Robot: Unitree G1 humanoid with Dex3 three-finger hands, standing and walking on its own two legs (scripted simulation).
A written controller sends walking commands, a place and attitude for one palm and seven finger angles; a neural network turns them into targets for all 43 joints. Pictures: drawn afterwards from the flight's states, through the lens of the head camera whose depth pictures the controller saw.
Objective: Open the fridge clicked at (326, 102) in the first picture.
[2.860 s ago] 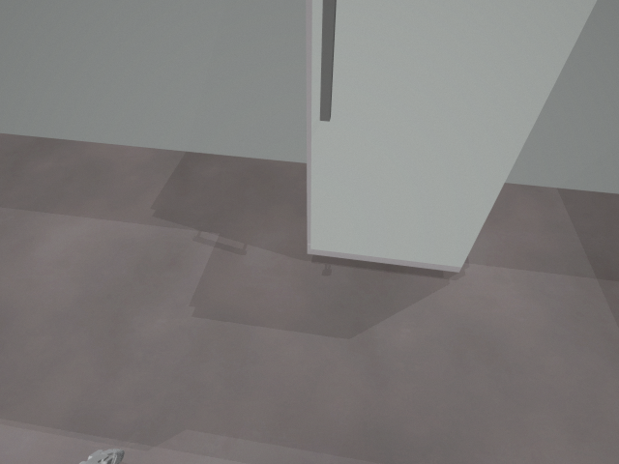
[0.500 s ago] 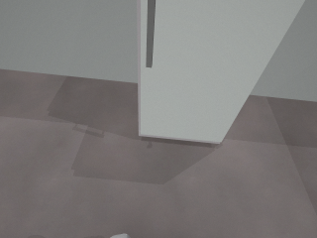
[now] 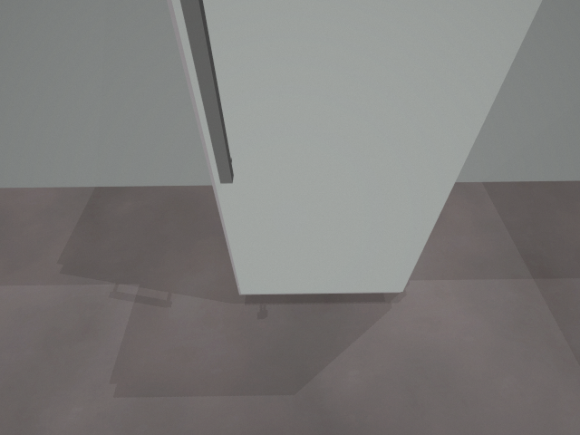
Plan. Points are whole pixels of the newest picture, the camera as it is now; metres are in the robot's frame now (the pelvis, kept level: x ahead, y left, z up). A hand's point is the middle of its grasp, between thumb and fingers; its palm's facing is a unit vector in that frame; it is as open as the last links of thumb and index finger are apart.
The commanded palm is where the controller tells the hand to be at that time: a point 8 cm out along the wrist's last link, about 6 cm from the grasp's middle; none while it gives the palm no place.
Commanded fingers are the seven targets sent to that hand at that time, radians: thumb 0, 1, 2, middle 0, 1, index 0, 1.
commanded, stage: take the last steps up to it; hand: left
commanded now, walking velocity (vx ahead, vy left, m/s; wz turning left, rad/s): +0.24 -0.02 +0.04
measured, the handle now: (207, 64) +0.64 +0.16 +0.19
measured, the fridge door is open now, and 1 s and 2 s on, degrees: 0 0 0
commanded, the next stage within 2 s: come to a stop and stand still in 0.14 s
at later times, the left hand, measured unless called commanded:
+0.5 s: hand (172, 434) +0.16 +0.20 -0.17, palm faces +0.04 -0.98 -0.17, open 7.4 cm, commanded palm none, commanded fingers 0.00 0.90 0.90 -0.20 -0.30 -0.20 -0.30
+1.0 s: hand (204, 429) +0.17 +0.15 -0.17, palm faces +0.08 -0.98 -0.19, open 7.3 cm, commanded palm none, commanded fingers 0.00 0.90 0.90 -0.20 -0.30 -0.20 -0.30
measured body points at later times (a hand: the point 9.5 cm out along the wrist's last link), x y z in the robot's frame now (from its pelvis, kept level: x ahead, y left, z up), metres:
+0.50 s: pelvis +0.14 +0.03 +0.01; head +0.17 +0.04 +0.46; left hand +0.16 +0.25 -0.16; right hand +0.22 -0.21 -0.14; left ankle +0.19 +0.12 -0.73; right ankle +0.15 -0.11 -0.68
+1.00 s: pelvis +0.11 -0.03 +0.00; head +0.12 -0.02 +0.45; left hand +0.16 +0.20 -0.15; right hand +0.13 -0.25 -0.15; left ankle +0.10 +0.09 -0.73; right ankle +0.17 -0.13 -0.73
